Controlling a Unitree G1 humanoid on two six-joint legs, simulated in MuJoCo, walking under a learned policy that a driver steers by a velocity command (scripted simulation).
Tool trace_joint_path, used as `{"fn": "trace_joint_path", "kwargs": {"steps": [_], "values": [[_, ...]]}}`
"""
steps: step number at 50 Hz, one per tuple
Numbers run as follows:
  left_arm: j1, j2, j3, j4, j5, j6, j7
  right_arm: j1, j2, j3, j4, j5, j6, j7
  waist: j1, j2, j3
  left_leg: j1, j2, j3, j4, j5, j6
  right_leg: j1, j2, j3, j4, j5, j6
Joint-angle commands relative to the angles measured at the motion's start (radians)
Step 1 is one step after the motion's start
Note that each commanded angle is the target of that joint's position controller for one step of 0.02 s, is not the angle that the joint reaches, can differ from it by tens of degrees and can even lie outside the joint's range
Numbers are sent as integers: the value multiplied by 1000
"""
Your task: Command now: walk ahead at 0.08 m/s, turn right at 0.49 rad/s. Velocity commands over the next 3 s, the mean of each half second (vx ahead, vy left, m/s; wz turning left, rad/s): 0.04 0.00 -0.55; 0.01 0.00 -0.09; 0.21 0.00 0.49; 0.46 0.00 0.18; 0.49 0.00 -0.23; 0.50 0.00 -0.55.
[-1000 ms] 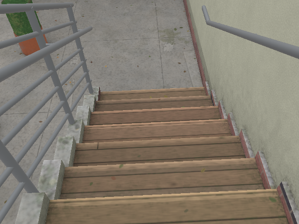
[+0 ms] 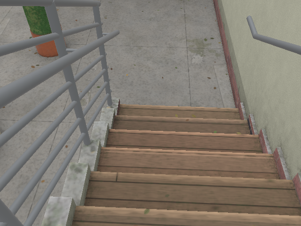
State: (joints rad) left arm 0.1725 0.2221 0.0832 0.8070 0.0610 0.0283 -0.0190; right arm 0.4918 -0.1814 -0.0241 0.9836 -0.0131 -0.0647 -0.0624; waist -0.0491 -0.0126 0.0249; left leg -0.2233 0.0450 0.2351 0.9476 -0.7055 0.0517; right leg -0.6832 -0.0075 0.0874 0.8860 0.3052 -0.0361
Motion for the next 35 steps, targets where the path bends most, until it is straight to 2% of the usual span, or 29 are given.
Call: {"fn": "trace_joint_path", "kwargs": {"steps": [1, 2, 3, 4, 5, 6, 7, 8, 9, 10, 11, 12, 13, 14, 15, 16, 17, 18, 19, 20, 21, 23, 24, 25, 27, 31, 32, 34, 35], "values": [[-209, -19, -20, -121, -28, -34, -51, 54, -79, -7, -41, -13, 34, -21, -71, 64, 93, -45, 196, -178, -130, 588, 69, 16, 12, -104, -299, 124, 32], [-227, -26, -24, -130, -39, -43, -57, 58, -106, -18, -41, -9, 46, -27, -87, 71, 102, -62, 214, -179, -123, 547, 76, 76, -5, -130, -366, 142, 25], [-193, -1, -17, -120, -56, -32, -51, 35, -135, -34, -56, -9, 41, -32, -81, 98, 120, -103, 207, -178, -81, 536, 79, 160, -7, -141, -413, 84, 19], [-166, 4, -19, -106, -69, -41, -36, 47, -134, -36, -45, -11, 41, -28, -67, 62, 88, -60, 215, -185, -17, 513, 82, 230, -31, -122, -474, 101, -3], [-87, 26, -12, -78, -65, -44, -28, 48, -147, -44, -34, -8, 47, -23, -29, 68, 59, -86, 220, -173, 71, 548, 90, 339, -23, -131, -480, 49, -22], [64, 54, 1, -23, -53, -50, -15, 21, -169, -49, -37, -14, 47, -10, 54, 75, 10, -87, 210, -163, 206, 597, 104, 469, -13, -120, -531, -19, -49], [201, 102, 25, 42, -46, -44, -7, -2, -194, -59, -44, -3, 46, -2, 136, 57, -85, -164, 159, -139, 405, 572, 106, 703, 1, -111, -521, -125, -45], [239, 190, 38, 78, -23, -62, -13, 46, -122, -51, -58, -1, 30, 10, 91, -128, -102, -383, 41, -38, 755, -1, 67, 869, -62, -61, -412, 304, -56], [265, 258, 47, 37, -28, -52, -30, 108, -87, -36, -105, 32, 35, 17, 78, -182, -287, -717, -16, -94, 1202, -329, 25, 1183, -271, 185, -64, 701, -187], [306, 294, 61, 13, -86, -29, -31, -17, -153, -41, -180, 30, 27, 27, 170, -114, -440, -795, -37, -181, 1283, -212, 7, 1190, -398, 435, -266, 530, -301], [234, 290, 56, 6, -94, -17, -4, -161, -120, -23, -251, 0, 39, 15, 160, -124, -402, -946, -55, -213, 1266, -46, -13, 1092, -446, 562, -477, -21, -374], [152, 190, 26, -10, -90, -2, 17, -203, -135, -26, -221, -38, 57, 11, 116, 3, -226, -948, -20, -220, 1145, 84, -18, 917, -370, 459, -515, -296, -277], [127, 161, 8, -22, -69, -5, 41, -205, -108, -22, -226, -35, 89, 7, 101, -66, -169, -904, -30, -241, 1133, 117, -42, 747, -395, 504, -520, -348, -292], [103, 116, -20, -29, -39, -5, 37, -216, -110, -17, -232, -47, 120, -4, 58, -12, -103, -811, -4, -291, 1042, 227, -44, 528, -339, 464, -533, -477, -264], [69, 114, -31, -47, -32, -12, 29, -236, -93, -16, -244, -48, 147, -9, 38, -25, -63, -754, -42, -270, 1056, 265, -45, 357, -281, 423, -528, -492, -238], [58, 117, -38, -54, -31, -19, 28, -243, -75, -12, -241, -52, 158, -16, 30, -48, -73, -743, -70, -253, 1119, 266, -49, 286, -224, 394, -521, -498, -219], [34, 112, -55, -60, -36, -35, 37, -243, -76, -12, -252, -43, 153, -13, -5, -35, -64, -750, -68, -292, 1072, 410, -75, 201, -138, 315, -482, -481, -193], [15, 127, -58, -65, -35, -44, 41, -261, -59, -9, -263, -39, 152, -15, -13, -64, -79, -762, -93, -276, 1115, 428, -94, 176, -113, 309, -453, -421, -188], [28, 142, -56, -73, -42, -43, 39, -289, -65, -8, -281, -38, 150, -20, 1, -81, -95, -808, -107, -267, 1165, 426, -108, 196, -97, 308, -430, -406, -186], [58, 139, -66, -73, -51, -45, 52, -387, -40, 9, -331, -24, 154, -20, 27, -62, -81, -856, -120, -258, 1137, 438, -128, 193, -78, 324, -434, -482, -194], [75, 128, -73, -89, -44, -37, 58, -419, -49, 8, -348, -37, 156, -18, 48, -71, -92, -907, -128, -251, 1169, 429, -137, 228, -75, 361, -441, -531, -189], [116, 136, -74, -99, -49, -35, 67, -511, -26, 20, -399, -42, 162, -16, 74, -47, -106, -987, -134, -263, 1178, 413, -163, 315, -88, 440, -425, -561, -189], [138, 135, -73, -102, -45, -30, 69, -530, -27, 21, -424, -38, 166, -12, 85, -56, -106, -1018, -144, -264, 1163, 397, -171, 369, -87, 475, -431, -580, -175], [165, 132, -68, -114, -46, -26, 71, -542, -33, 19, -441, -47, 170, -3, 97, -82, -108, -1043, -144, -270, 1157, 388, -178, 404, -89, 494, -439, -624, -166], [155, 132, -68, -149, -35, -21, 85, -583, -41, 17, -481, -42, 177, 11, 99, -94, -100, -1031, -163, -279, 1141, 398, -193, 421, -80, 537, -470, -725, -158], [164, 107, -75, -195, -48, 4, 111, -606, -44, 22, -521, -25, 195, 26, 143, -154, -144, -999, -170, -268, 1185, 364, -211, 512, -90, 516, -490, -746, -191], [148, 107, -69, -211, -57, 11, 114, -621, -40, 27, -530, -26, 192, 32, 141, -150, -141, -979, -164, -266, 1190, 360, -209, 510, -96, 513, -492, -747, -218], [166, 123, -59, -227, -52, 7, 111, -611, -73, 21, -547, -31, 183, 32, 151, -102, -170, -900, -169, -247, 1193, 326, -193, 532, -94, 514, -515, -714, -245], [172, 121, -59, -223, -51, 5, 110, -608, -65, 27, -558, -25, 184, 27, 146, -88, -170, -861, -160, -250, 1177, 314, -187, 535, -98, 504, -522, -694, -259]]}}
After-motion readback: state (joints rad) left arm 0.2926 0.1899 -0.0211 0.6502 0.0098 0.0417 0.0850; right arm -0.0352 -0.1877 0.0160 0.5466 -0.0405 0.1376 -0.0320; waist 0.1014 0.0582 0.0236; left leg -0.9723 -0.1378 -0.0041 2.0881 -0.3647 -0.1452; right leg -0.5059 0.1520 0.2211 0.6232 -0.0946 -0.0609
